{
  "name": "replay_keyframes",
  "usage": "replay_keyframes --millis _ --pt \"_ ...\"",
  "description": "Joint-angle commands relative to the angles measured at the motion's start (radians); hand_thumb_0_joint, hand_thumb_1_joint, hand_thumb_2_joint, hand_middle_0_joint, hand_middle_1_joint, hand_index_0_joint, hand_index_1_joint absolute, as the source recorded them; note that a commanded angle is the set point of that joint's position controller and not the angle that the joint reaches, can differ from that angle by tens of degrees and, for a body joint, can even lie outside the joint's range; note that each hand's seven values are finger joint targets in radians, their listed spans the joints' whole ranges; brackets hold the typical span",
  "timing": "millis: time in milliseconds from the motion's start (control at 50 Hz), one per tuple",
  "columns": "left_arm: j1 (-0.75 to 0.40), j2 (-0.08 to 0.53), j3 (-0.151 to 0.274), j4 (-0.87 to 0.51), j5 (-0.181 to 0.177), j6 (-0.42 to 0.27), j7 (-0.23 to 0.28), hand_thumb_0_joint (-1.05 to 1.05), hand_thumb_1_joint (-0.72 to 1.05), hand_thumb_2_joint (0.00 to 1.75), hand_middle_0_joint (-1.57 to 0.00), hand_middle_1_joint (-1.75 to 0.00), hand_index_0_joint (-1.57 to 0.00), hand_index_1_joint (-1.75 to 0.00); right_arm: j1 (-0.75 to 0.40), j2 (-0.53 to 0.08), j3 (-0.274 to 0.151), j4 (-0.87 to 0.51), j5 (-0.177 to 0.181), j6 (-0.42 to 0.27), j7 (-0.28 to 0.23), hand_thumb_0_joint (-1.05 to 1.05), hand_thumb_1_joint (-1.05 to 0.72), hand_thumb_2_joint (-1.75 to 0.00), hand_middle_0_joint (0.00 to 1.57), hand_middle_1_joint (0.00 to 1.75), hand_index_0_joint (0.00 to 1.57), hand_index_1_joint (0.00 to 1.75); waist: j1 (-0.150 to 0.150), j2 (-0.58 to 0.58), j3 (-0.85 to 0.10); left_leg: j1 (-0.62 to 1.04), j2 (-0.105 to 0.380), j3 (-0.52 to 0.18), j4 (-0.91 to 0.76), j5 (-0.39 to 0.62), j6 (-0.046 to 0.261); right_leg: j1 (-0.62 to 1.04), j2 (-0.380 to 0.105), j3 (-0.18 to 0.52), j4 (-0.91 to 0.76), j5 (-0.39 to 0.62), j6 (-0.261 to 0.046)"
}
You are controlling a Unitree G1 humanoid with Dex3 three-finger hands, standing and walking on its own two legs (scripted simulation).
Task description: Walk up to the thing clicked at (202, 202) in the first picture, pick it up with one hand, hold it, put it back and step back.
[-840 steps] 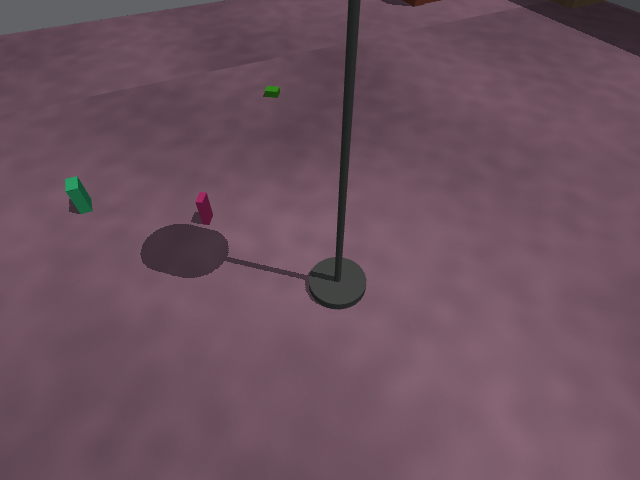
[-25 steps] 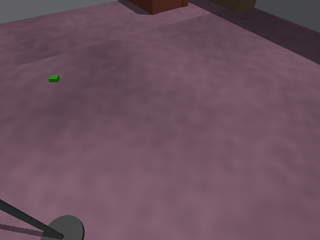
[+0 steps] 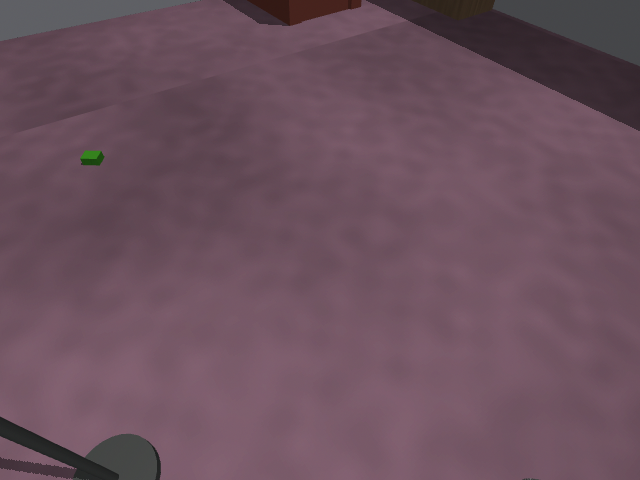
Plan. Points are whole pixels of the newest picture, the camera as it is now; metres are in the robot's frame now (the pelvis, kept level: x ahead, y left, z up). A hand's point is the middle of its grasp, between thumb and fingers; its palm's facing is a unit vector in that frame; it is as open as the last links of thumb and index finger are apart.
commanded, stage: stand
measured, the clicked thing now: out of the picture +0.48 +1.19 -0.71
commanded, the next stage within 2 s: none
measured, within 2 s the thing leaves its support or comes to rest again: neither
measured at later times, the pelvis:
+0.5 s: pelvis +0.00 -0.01 +0.00, yaw +0 degrees
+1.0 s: pelvis +0.01 -0.01 +0.00, yaw +0 degrees
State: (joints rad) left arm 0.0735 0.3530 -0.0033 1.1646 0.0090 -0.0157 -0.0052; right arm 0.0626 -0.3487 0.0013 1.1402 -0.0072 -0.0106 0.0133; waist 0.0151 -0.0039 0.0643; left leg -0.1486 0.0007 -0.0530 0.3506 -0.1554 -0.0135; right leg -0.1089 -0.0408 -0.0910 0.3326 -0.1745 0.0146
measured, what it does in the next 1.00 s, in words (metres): stands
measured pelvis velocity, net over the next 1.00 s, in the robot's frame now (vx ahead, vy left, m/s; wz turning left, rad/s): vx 0.01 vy -0.01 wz -0.01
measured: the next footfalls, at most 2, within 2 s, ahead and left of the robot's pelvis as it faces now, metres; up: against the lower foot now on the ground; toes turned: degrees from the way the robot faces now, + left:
none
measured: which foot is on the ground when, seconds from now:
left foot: down 0.00-1.00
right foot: down 0.00-1.00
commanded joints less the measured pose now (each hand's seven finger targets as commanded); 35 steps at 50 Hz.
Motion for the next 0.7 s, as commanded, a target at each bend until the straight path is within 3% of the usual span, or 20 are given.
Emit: replay_keyframes --millis 0,80,160,300,560,680 --pt "-0.055 0.217 0.043 -0.052 -0.001 -0.016 0.011 0.0 0.9 0.9 -0.2 -0.3 -0.2 -0.3 -0.055 -0.213 -0.037 -0.056 0.002 -0.015 -0.019 0.0 -0.9 -0.9 0.2 0.3 0.2 0.3 -0.009 0.02 -0.096 -0.013 0.115 -0.086 -0.066 0.098 0.024 0.036 -0.113 0.108 -0.073 0.018 -0.023" --pt "-0.04 0.211 0.039 -0.043 0.002 -0.015 0.009 0.0 0.9 0.9 -0.2 -0.3 -0.2 -0.3 -0.048 -0.21 -0.034 -0.05 0.002 -0.011 -0.015 0.0 -0.9 -0.9 0.2 0.3 0.2 0.3 -0.014 0.004 -0.056 -0.033 0.106 -0.086 -0.082 -0.01 0.026 -0.001 -0.108 0.113 -0.091 -0.068 -0.021" --pt "-0.041 0.213 0.041 -0.053 0.001 -0.016 0.01 0.0 0.9 0.9 -0.2 -0.3 -0.2 -0.3 -0.047 -0.209 -0.035 -0.049 -0.003 -0.014 -0.014 0.0 -0.9 -0.9 0.2 0.3 0.2 0.3 -0.007 0.009 -0.073 -0.035 0.106 -0.087 -0.078 0.02 0.025 0.011 -0.111 0.116 -0.086 -0.055 -0.023" --pt "-0.034 0.214 0.044 -0.055 -0.001 -0.018 0.011 0.0 0.9 0.9 -0.2 -0.3 -0.2 -0.3 -0.03 -0.207 -0.031 -0.043 -0.001 -0.018 -0.016 0.0 -0.9 -0.9 0.2 0.3 0.2 0.3 -0.009 0.013 -0.104 -0.016 0.116 -0.083 -0.066 0.116 0.025 0.048 -0.116 0.114 -0.07 0.052 -0.022" --pt "-0.029 0.216 0.044 -0.064 -0.001 -0.012 0.008 0.0 0.9 0.9 -0.2 -0.3 -0.2 -0.3 -0.008 -0.208 -0.028 -0.041 -0.003 -0.013 -0.016 0.0 -0.9 -0.9 0.2 0.3 0.2 0.3 -0.012 0.006 -0.066 -0.035 0.107 -0.079 -0.078 0.038 0.019 0.003 -0.108 0.119 -0.087 -0.059 -0.027" --pt "-0.021 0.216 0.046 -0.072 -0.004 -0.016 0.008 0.0 0.9 0.9 -0.2 -0.3 -0.2 -0.3 -0.002 -0.209 -0.025 -0.042 -0.005 -0.018 -0.019 0.0 -0.9 -0.9 0.2 0.3 0.2 0.3 -0.009 0.017 -0.101 -0.008 0.119 -0.074 -0.065 0.137 0.02 0.039 -0.113 0.117 -0.067 0.071 -0.029"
